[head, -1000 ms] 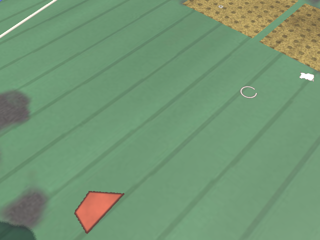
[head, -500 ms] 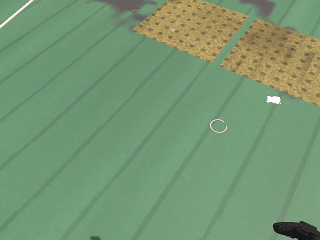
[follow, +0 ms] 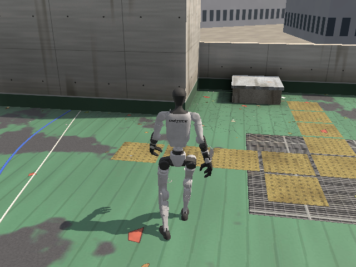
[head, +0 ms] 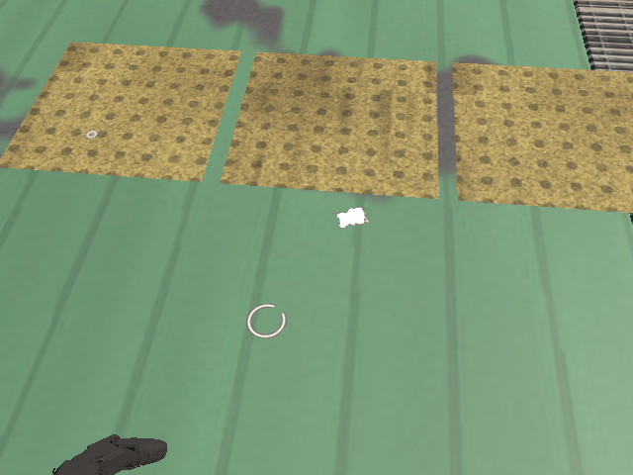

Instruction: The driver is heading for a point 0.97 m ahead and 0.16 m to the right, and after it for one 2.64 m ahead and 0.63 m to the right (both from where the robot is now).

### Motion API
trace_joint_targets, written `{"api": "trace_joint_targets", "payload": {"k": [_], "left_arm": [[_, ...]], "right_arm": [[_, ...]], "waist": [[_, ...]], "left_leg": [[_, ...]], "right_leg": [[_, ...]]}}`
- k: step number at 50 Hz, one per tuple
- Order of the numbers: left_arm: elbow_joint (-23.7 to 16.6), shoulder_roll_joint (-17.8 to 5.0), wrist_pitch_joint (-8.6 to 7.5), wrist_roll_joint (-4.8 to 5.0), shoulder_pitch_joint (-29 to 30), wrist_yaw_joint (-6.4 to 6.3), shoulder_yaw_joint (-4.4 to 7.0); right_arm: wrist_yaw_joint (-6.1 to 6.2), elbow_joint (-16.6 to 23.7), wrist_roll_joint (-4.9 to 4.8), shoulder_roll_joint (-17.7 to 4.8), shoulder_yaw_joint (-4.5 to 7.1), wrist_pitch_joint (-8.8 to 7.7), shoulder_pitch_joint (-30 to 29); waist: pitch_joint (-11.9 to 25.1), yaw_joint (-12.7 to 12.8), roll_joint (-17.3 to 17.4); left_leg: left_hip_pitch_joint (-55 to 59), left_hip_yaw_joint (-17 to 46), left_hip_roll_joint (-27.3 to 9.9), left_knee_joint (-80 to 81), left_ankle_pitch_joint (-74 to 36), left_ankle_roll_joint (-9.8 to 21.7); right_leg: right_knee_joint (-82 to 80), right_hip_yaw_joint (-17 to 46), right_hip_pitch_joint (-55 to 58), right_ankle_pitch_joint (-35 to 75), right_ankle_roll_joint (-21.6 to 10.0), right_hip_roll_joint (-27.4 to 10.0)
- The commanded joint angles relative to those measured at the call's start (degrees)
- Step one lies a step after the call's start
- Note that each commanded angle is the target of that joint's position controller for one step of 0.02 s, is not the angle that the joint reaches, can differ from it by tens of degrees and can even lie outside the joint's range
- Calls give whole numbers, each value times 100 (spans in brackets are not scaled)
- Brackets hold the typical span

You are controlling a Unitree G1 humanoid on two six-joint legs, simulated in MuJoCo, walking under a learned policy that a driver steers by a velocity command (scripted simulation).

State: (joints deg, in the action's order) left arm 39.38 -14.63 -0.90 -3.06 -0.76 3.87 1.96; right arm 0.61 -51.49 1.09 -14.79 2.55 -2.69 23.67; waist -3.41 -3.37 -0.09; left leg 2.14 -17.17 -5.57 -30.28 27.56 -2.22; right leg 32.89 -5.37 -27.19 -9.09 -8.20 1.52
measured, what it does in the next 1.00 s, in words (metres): walks ahead, turning right: left foot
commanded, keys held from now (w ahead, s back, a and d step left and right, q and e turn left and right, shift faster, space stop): w+e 0.46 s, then w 0.54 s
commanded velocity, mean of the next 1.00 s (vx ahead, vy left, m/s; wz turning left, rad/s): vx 0.50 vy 0.00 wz -0.40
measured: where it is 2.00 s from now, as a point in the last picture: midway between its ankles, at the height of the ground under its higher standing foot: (405, 217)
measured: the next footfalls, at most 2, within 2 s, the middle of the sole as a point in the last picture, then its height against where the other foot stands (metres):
left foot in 0.52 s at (305, 446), level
right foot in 1.02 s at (432, 363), level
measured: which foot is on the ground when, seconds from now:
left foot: up 0.00-0.50, down 0.52-1.00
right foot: down 0.00-0.52, up 0.54-1.00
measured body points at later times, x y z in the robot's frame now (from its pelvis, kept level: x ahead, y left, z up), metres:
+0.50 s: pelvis +0.28 -0.02 +0.01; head +0.32 -0.03 +0.46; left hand +0.32 +0.27 -0.11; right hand +0.45 -0.30 -0.07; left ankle +0.46 +0.06 -0.70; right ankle +0.11 -0.06 -0.72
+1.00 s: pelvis +0.54 -0.10 +0.02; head +0.57 -0.11 +0.46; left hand +0.83 +0.02 -0.08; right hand +0.39 -0.31 -0.12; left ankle +0.46 +0.05 -0.72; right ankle +0.62 -0.23 -0.71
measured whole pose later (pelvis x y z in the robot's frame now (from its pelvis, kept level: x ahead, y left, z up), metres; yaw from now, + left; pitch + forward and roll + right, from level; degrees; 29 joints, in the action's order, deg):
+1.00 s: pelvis +0.54 -0.10 +0.02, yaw -22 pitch +1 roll +2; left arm 42.9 -13.4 -2.4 -2.1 -1.4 2.5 -0.4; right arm -1.0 -53.5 0.6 -13.7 1.9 -4.0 26.4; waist -2.0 -4.9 -1.0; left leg 3.1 -3.9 1.9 -15.4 19.8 1.1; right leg 31.8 -2.8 -28.4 -7.2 -3.5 -1.3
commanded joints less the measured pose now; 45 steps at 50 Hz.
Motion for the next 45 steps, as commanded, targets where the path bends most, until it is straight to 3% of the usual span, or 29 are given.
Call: {"api": "trace_joint_targets", "payload": {"k": [1,2,3,4,5,7,10,13,21,23,24,25,26,27,28,29,30,31,32,34,37,41,43,45], "left_arm": [[185,-1761,-20,68,-1975,-244,562],[130,-1649,33,196,-2288,-292,561],[282,-1454,38,224,-2071,-345,516],[321,-1157,6,259,-1830,-360,441],[290,-1006,-37,270,-1570,-377,395],[245,-820,-130,312,-1356,-368,316],[349,-967,-223,304,-1632,-331,362],[468,-986,-233,297,-2032,-328,371],[670,-1091,-236,238,-2753,-436,397],[634,-1186,-230,225,-2570,-483,418],[605,-1229,-243,219,-2368,-484,419],[613,-1240,-268,220,-2295,-460,412],[647,-1169,-304,253,-2256,-416,380],[515,-721,-355,273,-2388,-383,251],[462,-388,-335,395,-3201,-372,205],[683,-790,-273,166,-2999,-426,223],[660,-812,-255,149,-2533,-378,239],[602,-742,-249,144,-2216,-344,210],[562,-689,-216,117,-2062,-301,201],[585,-587,-136,81,-2089,-239,163],[487,-500,-97,49,-1722,-184,113],[179,-309,-134,57,-648,-100,-44],[75,-206,-160,92,-203,-76,-124],[26,-260,-171,117,46,-90,-137]], "right_arm": [[-104,939,17,-352,69,-36,127],[-103,1065,65,-880,168,-67,-650],[-124,1172,-31,-794,141,-127,-950],[-108,1088,-36,-720,100,-177,-845],[-100,1021,34,-712,107,-131,-770],[-132,950,169,-671,102,70,-485],[-178,1065,167,-544,84,204,-791],[-174,1313,153,-545,79,211,-1569],[-231,1801,64,-560,-10,68,-2845],[-207,1776,50,-665,12,23,-2574],[-171,1645,46,-733,41,-1,-2141],[-111,1429,54,-861,106,-38,-1518],[-41,1222,91,-1000,172,-109,-725],[57,1176,212,-1366,250,-151,187],[36,1119,244,-1851,371,-94,64],[-30,1162,93,-1278,289,-44,-355],[-61,1204,41,-859,193,-51,-749],[-89,1152,67,-643,136,-73,-907],[-82,1058,63,-599,110,-107,-880],[-112,853,20,-601,97,-206,-703],[-154,633,-50,-669,114,-322,-436],[-171,417,-72,-611,92,-282,-215],[-179,302,-78,-691,107,-277,-33],[-174,188,-67,-794,129,-262,182]], "waist": [[1955,674,-1537],[1946,1111,-583],[1168,932,-364],[695,657,-92],[491,421,7],[552,146,-124],[410,178,-102],[108,433,-177],[21,871,-344],[52,673,-429],[167,456,-467],[471,212,-396],[914,-198,-136],[1753,-470,443],[2140,75,1988],[1397,202,895],[712,241,338],[434,268,96],[318,309,292],[340,398,566],[274,412,564],[47,242,535],[21,119,550],[23,38,540]], "left_leg": [[-3948,539,316,-4674,536,105],[-4568,1641,381,-5034,283,120],[-4779,1770,77,-4792,-409,188],[-4420,1759,-102,-4216,-750,199],[-4034,1797,-208,-3855,-809,162],[-3469,1803,-229,-3524,-822,33],[-3626,1701,-157,-3019,-1254,-92],[-4141,1717,-120,-2260,-1915,-155],[-4087,1770,341,-668,-2531,34],[-3395,1826,460,-265,-2303,169],[-2707,1751,580,-90,-2099,283],[-1847,1621,755,23,-1929,403],[-724,1713,562,319,-2074,574],[558,3117,-750,447,-884,857],[1421,5976,-1947,1294,-697,1575],[712,6091,-1761,1471,-44,1537],[-59,5123,-1511,1539,-262,1467],[-499,4382,-1221,1618,-960,1367],[-731,3847,-991,1680,-1579,1284],[-947,3264,-772,1771,-2537,1252],[-832,2835,-752,1975,-3069,1371],[-890,2217,-478,2231,-3242,1295],[-952,1997,-402,2193,-3494,1220],[-802,1991,-509,2091,-3698,1186]], "right_leg": [[-1107,4113,4674,-1229,-1289,-2049],[-1572,4666,4632,-634,-1340,-2097],[-1548,3606,4075,224,-1218,-1921],[-1600,3021,3263,1084,-1024,-1643],[-1672,2596,2711,1538,-851,-1333],[-1829,2209,2130,1945,-799,-1025],[-2079,2117,1825,1641,-817,-823],[-2234,2266,1952,1296,-725,-767],[-1648,2620,2836,2300,-505,-844],[-1426,2748,2753,2569,-318,-891],[-1185,2656,2582,3069,-185,-854],[-566,2538,2487,3733,-63,-715],[539,2217,2161,3605,72,-380],[2185,1857,1422,1850,183,-48],[3591,1347,-196,-2109,398,922],[3997,1521,-668,-1785,324,403],[3884,1446,-605,-1266,347,221],[3643,1370,-521,-1018,367,63],[3420,1317,-442,-962,392,-48],[3177,1231,-221,-934,460,-74],[2811,1103,-624,-684,540,-159],[1474,572,-784,199,708,-465],[764,348,-443,513,719,-438],[377,216,-210,556,671,-365]]}}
